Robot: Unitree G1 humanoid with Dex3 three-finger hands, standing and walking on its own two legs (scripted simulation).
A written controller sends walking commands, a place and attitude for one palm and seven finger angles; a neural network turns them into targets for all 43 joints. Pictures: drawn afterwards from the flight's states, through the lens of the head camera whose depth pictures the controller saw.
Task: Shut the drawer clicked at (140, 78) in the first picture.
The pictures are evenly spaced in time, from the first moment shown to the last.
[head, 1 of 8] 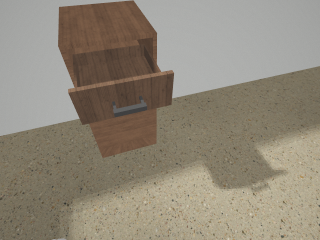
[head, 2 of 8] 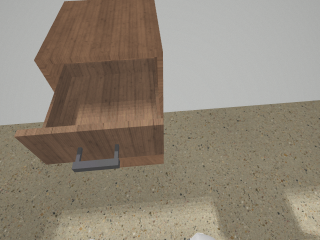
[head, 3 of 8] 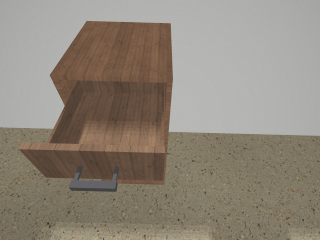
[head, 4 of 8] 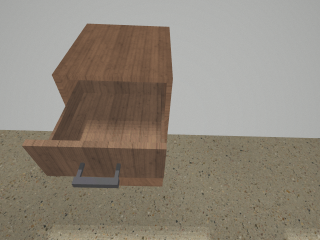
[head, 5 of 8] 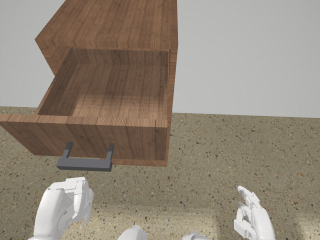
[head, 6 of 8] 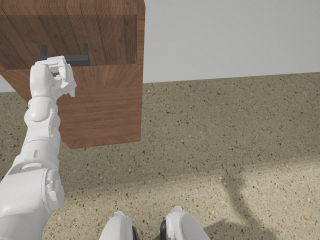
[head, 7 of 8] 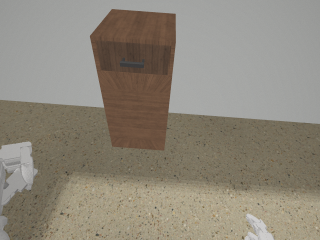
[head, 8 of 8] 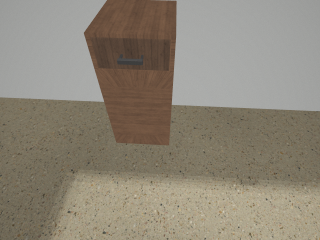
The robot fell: no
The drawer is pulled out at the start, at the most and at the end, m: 0.28 0.28 0.00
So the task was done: yes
